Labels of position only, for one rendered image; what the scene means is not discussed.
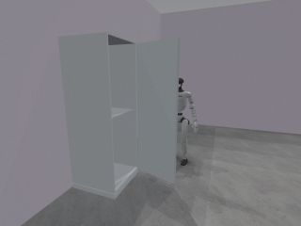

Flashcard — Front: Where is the robot left hand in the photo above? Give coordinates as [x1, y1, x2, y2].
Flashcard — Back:
[192, 121, 198, 134]

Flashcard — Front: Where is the robot left shin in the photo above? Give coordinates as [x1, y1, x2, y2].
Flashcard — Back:
[182, 140, 188, 160]

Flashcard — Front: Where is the fridge door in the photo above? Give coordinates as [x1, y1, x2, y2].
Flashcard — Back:
[136, 38, 181, 185]

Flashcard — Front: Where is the left robot forearm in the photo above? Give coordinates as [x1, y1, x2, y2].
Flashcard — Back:
[191, 105, 197, 121]

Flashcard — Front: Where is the robot torso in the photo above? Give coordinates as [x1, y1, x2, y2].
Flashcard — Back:
[177, 91, 187, 123]

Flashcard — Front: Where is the robot left upper arm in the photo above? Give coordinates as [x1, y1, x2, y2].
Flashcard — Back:
[184, 91, 194, 109]

